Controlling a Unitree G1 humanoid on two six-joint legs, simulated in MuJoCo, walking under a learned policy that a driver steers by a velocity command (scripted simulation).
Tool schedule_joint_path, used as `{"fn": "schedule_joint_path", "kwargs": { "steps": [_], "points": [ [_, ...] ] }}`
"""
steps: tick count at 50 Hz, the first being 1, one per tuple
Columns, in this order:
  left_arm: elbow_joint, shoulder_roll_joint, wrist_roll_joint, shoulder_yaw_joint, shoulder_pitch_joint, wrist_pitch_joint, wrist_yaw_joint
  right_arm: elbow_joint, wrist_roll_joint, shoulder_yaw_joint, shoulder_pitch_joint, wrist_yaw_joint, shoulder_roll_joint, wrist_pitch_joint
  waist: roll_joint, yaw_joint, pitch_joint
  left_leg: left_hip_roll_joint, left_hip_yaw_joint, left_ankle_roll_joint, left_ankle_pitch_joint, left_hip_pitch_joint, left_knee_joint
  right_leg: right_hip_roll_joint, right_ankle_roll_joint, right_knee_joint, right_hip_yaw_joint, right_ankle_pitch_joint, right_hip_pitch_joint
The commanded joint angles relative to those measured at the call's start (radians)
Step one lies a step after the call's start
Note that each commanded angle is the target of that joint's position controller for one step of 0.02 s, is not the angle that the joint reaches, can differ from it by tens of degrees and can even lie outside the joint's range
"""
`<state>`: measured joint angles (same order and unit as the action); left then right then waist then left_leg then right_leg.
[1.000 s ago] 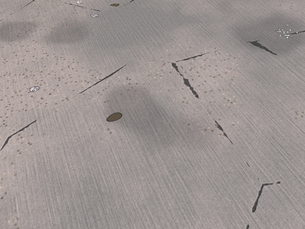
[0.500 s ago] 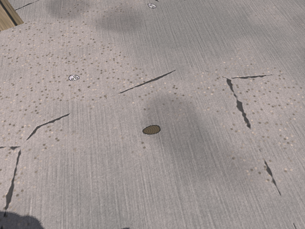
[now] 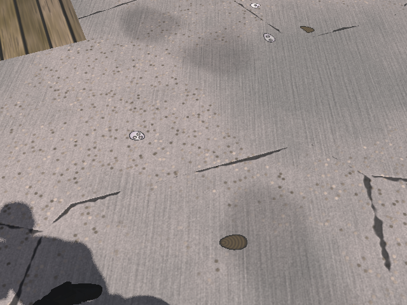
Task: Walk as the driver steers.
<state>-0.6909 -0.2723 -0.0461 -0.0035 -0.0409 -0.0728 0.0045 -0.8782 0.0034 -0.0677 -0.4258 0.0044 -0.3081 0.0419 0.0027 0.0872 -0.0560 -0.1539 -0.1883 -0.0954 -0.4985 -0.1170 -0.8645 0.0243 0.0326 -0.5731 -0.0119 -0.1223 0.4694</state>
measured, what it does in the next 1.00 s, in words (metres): walks ahead, turning right: left foot, then right foot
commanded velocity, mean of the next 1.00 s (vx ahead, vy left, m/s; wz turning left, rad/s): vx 0.12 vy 0.00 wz -0.28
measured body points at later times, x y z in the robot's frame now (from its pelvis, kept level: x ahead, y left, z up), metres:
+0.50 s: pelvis +0.15 +0.01 +0.02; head +0.18 +0.03 +0.46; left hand +0.20 +0.27 -0.13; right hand +0.28 -0.25 -0.09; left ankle +0.21 +0.09 -0.72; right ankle +0.09 -0.10 -0.66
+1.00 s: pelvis +0.12 -0.02 +0.02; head +0.13 -0.06 +0.47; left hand +0.32 +0.20 -0.08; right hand +0.11 -0.32 -0.11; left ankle +0.18 +0.11 -0.65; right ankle +0.10 -0.09 -0.72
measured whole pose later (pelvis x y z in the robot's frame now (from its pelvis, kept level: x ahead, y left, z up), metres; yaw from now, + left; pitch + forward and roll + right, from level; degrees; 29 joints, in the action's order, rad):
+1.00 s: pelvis +0.12 -0.02 +0.02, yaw -23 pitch +0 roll +2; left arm -0.74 -0.28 -0.01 0.06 -0.24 0.05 0.00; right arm -0.79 0.03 -0.06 -0.20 0.01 -0.30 -0.05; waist 0.04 0.00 -0.05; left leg 0.01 -0.01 0.03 -0.36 -0.51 -1.04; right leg 0.07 0.08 -0.44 0.07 -0.21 0.23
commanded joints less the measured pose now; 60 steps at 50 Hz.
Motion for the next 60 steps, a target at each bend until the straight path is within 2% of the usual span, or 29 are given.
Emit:
{"fn": "schedule_joint_path", "kwargs": {
  "steps": [1,2,4,7,10,12,16,18,19,20,21,22,23,25,27,32,36,38,39,40,41,42,44,46,47,49,51,58,60],
  "points": [
    [-0.001,-0.128,0.014,0.060,-0.216,0.008,0.008,0.071,0.020,-0.010,-0.011,-0.003,-0.102,0.007,-0.041,-0.109,0.153,0.100,0.059,0.020,0.102,-0.470,-0.395,-0.395,0.179,0.280,0.577,-0.174,-0.516],
    [-0.009,-0.092,0.011,0.049,-0.191,0.003,0.003,0.076,0.020,-0.007,0.024,-0.005,-0.082,0.004,-0.005,-0.095,0.092,0.119,0.072,0.033,0.131,-0.446,-0.366,-0.351,0.170,0.283,0.440,0.084,-0.427],
    [-0.045,-0.079,0.021,0.042,-0.222,-0.014,0.000,0.077,0.031,-0.004,0.031,-0.015,-0.056,-0.015,-0.076,-0.075,0.068,0.131,0.084,0.055,0.119,-0.393,-0.322,-0.292,0.156,0.275,0.255,0.495,-0.349],
    [-0.092,-0.084,0.032,0.040,-0.259,-0.041,-0.015,0.077,0.031,0.004,0.036,-0.021,-0.022,-0.026,-0.111,-0.057,0.106,0.094,0.078,0.072,0.149,-0.367,-0.236,-0.259,0.171,0.272,0.151,0.767,-0.347],
    [-0.115,-0.088,0.036,0.035,-0.227,-0.026,-0.016,0.089,0.039,0.024,0.102,-0.023,0.000,-0.030,-0.126,-0.037,0.109,0.122,0.160,0.093,0.226,-0.325,-0.022,-0.205,0.165,0.274,0.085,0.793,-0.313],
    [-0.137,-0.099,0.038,0.039,-0.256,-0.012,-0.016,0.098,0.032,0.041,0.178,-0.020,0.019,-0.029,-0.141,-0.070,0.111,0.121,0.200,0.103,0.305,-0.254,0.111,-0.172,0.150,0.261,0.070,0.779,-0.286],
    [-0.160,-0.144,0.039,0.062,-0.302,0.017,-0.012,0.108,0.016,0.044,0.236,0.005,-0.015,-0.022,-0.138,-0.091,0.105,0.110,0.192,0.092,0.331,-0.201,0.243,-0.190,0.139,0.189,0.163,0.636,-0.303],
    [-0.153,-0.146,0.050,0.069,-0.279,0.031,-0.004,0.096,0.020,0.040,0.196,0.020,-0.027,-0.008,-0.109,-0.056,0.087,0.125,0.178,0.071,0.426,-0.091,0.410,-0.174,0.103,0.121,0.213,0.432,-0.257],
    [-0.143,-0.125,0.054,0.067,-0.289,0.031,-0.003,0.090,0.031,0.030,0.167,0.030,-0.068,0.003,-0.052,-0.055,0.103,0.209,0.108,0.052,0.549,0.009,0.457,-0.136,0.068,0.054,0.217,0.272,-0.197],
    [-0.113,-0.060,0.055,0.054,-0.329,0.031,-0.001,0.103,0.040,0.017,0.127,0.039,-0.138,0.008,0.118,-0.073,0.175,0.444,-0.070,-0.001,0.889,0.144,0.438,-0.050,0.031,-0.126,0.146,-0.093,-0.100],
    [-0.122,-0.035,0.059,0.052,-0.407,0.052,0.011,0.101,0.007,-0.001,0.121,0.037,-0.181,-0.016,0.268,-0.069,0.239,0.592,-0.200,-0.162,1.033,0.165,0.462,0.078,0.016,-0.336,0.021,-0.543,-0.015],
    [-0.137,-0.106,0.036,0.071,-0.387,0.074,0.016,0.114,-0.005,0.006,0.128,0.036,-0.123,-0.027,0.154,-0.058,0.207,0.577,-0.196,-0.207,0.900,0.108,0.507,0.047,0.006,-0.500,0.032,-0.564,0.029],
    [-0.138,-0.109,0.025,0.081,-0.348,0.088,0.014,0.125,-0.001,0.022,0.183,0.040,-0.069,-0.029,0.097,-0.081,0.132,0.519,-0.123,-0.185,0.777,0.027,0.541,0.019,-0.003,-0.552,0.050,-0.491,0.042],
    [-0.130,-0.094,0.022,0.089,-0.321,0.113,0.005,0.143,0.014,0.033,0.275,0.051,-0.031,-0.035,0.118,-0.120,0.074,0.441,0.009,-0.132,0.672,-0.076,0.586,-0.014,-0.034,-0.558,0.050,-0.384,0.016],
    [-0.130,-0.079,0.022,0.090,-0.328,0.130,-0.001,0.142,0.022,0.030,0.273,0.054,-0.033,-0.034,0.123,-0.124,0.085,0.409,0.087,-0.129,0.684,-0.100,0.581,-0.004,-0.058,-0.568,0.023,-0.338,-0.013],
    [-0.078,-0.048,0.028,0.079,-0.243,0.153,-0.023,0.129,0.026,0.015,0.253,0.046,-0.059,-0.034,0.146,-0.098,0.101,0.427,0.149,-0.128,0.544,-0.082,0.571,-0.028,-0.056,-0.357,-0.003,-0.311,-0.057],
    [-0.037,-0.064,0.036,0.077,-0.203,0.153,-0.036,0.124,0.033,-0.006,0.241,0.028,-0.107,-0.045,0.165,-0.079,0.119,0.461,0.165,-0.117,0.505,-0.088,0.530,-0.019,-0.025,-0.195,-0.051,-0.329,-0.153],
    [-0.034,-0.061,0.037,0.076,-0.231,0.143,-0.039,0.124,0.024,-0.017,0.253,0.025,-0.129,-0.053,0.143,-0.105,0.125,0.459,0.195,-0.079,0.482,-0.113,0.469,-0.007,0.000,-0.046,-0.074,-0.261,-0.238],
    [-0.042,-0.068,0.035,0.078,-0.260,0.134,-0.037,0.118,0.021,-0.021,0.243,0.024,-0.130,-0.059,0.104,-0.121,0.120,0.443,0.230,-0.029,0.420,-0.165,0.409,0.005,0.018,0.075,-0.064,-0.185,-0.315],
    [-0.042,-0.112,0.026,0.088,-0.269,0.123,-0.029,0.108,0.025,-0.020,0.198,0.018,-0.104,-0.067,-0.041,-0.119,0.083,0.385,0.300,0.048,0.264,-0.257,0.265,-0.065,0.039,0.243,0.088,-0.158,-0.358],
    [-0.002,-0.271,0.020,0.121,-0.253,0.116,-0.021,0.171,0.023,0.003,0.193,0.016,-0.013,-0.076,-0.349,-0.094,0.048,0.195,0.378,0.141,-0.110,-0.513,0.035,-0.385,0.147,0.324,0.537,0.050,-0.387],
    [-0.018,-0.282,0.012,0.134,-0.313,0.118,-0.011,0.193,0.033,-0.001,0.323,0.032,-0.056,-0.090,-0.220,-0.177,0.011,0.171,0.216,0.135,-0.118,-0.516,-0.126,-0.410,0.243,0.330,0.528,0.154,-0.273],
    [-0.009,-0.193,0.026,0.110,-0.196,0.122,0.002,0.170,0.005,-0.006,0.277,0.024,-0.057,-0.091,-0.121,-0.085,-0.013,0.191,0.153,0.120,0.068,-0.477,-0.172,-0.265,0.194,0.312,0.358,0.069,-0.230],
    [0.017,-0.154,0.036,0.100,-0.131,0.119,0.003,0.136,0.029,-0.016,0.219,0.016,-0.080,-0.082,-0.144,-0.065,0.038,0.173,0.168,0.118,0.148,-0.462,-0.211,-0.188,0.169,0.283,0.291,0.165,-0.286],
    [0.018,-0.143,0.040,0.097,-0.146,0.116,0.000,0.134,0.031,-0.019,0.211,0.011,-0.080,-0.081,-0.122,-0.069,0.071,0.165,0.167,0.122,0.152,-0.452,-0.230,-0.184,0.173,0.270,0.291,0.218,-0.313],
    [0.010,-0.153,0.045,0.102,-0.188,0.109,-0.004,0.145,0.023,-0.015,0.225,0.009,-0.063,-0.084,-0.094,-0.084,0.087,0.164,0.157,0.132,0.155,-0.473,-0.213,-0.189,0.181,0.257,0.313,0.250,-0.366],
    [0.002,-0.162,0.042,0.107,-0.222,0.107,0.000,0.159,0.019,-0.011,0.250,0.013,-0.055,-0.087,-0.107,-0.103,0.078,0.162,0.149,0.140,0.145,-0.497,-0.152,-0.191,0.190,0.252,0.348,0.229,-0.405],
    [-0.026,-0.085,0.012,0.061,-0.202,0.092,0.015,0.120,0.006,0.014,0.222,0.016,-0.016,-0.096,-0.119,-0.118,0.095,0.160,0.179,0.107,0.099,-0.206,0.154,-0.194,0.177,0.266,0.294,0.183,-0.315],
    [-0.045,-0.105,0.010,0.057,-0.191,0.092,0.020,0.103,-0.002,0.015,0.205,0.017,-0.023,-0.094,-0.119,-0.109,0.076,0.138,0.186,0.091,0.118,-0.120,0.260,-0.198,0.166,0.253,0.294,0.155,-0.279]
  ]
}}
Keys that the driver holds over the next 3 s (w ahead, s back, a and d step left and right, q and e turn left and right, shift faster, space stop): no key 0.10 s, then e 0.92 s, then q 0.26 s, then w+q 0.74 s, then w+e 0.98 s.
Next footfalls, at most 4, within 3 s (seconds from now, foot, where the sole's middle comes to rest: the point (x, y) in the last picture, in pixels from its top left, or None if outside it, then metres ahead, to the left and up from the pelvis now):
0.38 left None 0.25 0.09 -0.76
0.80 right None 0.14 -0.11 -0.76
1.28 left None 0.19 0.07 -0.76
1.58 right None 0.15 -0.14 -0.76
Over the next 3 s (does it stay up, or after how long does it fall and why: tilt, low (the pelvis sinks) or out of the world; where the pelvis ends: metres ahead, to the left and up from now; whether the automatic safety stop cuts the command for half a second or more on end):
stays up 0.87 -0.07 0.02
